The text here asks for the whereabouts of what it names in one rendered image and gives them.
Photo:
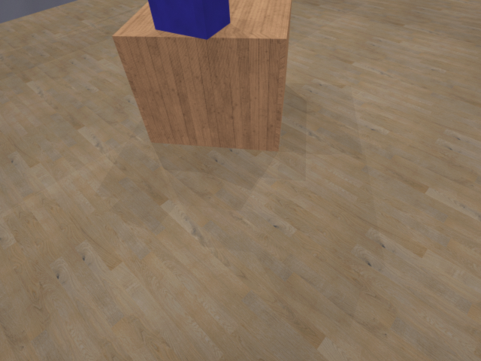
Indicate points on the carton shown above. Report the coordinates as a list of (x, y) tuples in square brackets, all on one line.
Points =
[(195, 18)]

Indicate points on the pedestal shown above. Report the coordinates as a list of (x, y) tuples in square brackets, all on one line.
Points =
[(226, 91)]

